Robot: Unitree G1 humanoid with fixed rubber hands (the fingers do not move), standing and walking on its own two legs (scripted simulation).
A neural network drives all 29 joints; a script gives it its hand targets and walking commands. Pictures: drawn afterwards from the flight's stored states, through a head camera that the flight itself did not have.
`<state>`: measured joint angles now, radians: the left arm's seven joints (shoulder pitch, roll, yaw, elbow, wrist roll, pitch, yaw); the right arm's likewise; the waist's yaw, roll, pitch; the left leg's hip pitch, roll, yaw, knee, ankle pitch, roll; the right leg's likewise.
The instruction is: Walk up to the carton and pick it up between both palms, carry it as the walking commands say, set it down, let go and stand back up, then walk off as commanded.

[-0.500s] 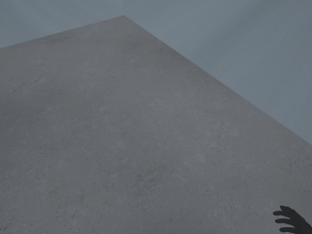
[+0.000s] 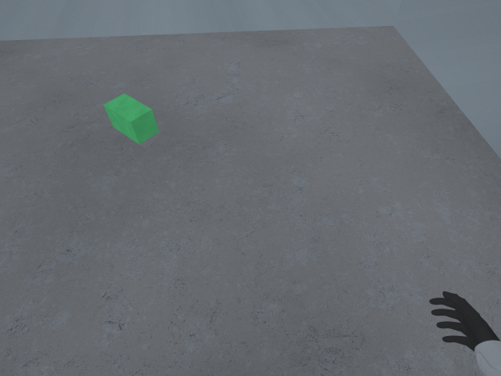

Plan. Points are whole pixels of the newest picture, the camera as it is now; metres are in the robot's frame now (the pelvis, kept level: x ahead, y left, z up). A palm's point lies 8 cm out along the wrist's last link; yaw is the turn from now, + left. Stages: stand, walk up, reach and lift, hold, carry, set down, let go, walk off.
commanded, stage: walk up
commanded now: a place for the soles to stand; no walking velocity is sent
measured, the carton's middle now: (131, 118) +1.56 +0.85 -0.68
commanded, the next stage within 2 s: none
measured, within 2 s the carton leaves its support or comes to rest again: neither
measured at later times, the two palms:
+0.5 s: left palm (7, 339) +0.17 +0.40 -0.03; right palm (374, 197) +0.50 -0.22 -0.06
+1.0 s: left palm (46, 200) +0.47 +0.51 -0.07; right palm (332, 158) +0.65 -0.15 -0.09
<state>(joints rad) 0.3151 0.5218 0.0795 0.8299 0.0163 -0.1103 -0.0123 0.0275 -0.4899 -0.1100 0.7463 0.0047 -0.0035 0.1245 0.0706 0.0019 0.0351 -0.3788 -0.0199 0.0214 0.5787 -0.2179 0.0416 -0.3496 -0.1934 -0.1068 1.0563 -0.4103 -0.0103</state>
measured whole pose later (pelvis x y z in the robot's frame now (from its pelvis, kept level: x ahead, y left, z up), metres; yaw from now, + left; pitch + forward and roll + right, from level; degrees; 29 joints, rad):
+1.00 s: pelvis +0.48 +0.15 -0.01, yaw +22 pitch -1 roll +1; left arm 0.24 0.49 0.08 0.82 0.01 -0.12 -0.04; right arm 0.33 -0.49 -0.09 0.77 -0.01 -0.06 0.07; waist -0.06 0.01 0.05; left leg -0.17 -0.03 0.02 0.69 -0.46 0.04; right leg -0.44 -0.08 -0.11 0.57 -0.11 -0.04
